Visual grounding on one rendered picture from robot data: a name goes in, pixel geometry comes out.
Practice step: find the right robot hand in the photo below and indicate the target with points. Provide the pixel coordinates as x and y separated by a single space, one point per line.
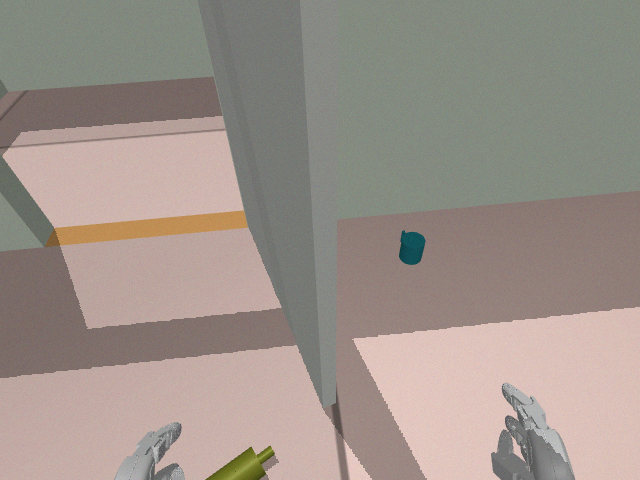
542 448

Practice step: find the left robot hand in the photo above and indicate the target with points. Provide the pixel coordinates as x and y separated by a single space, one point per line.
149 451

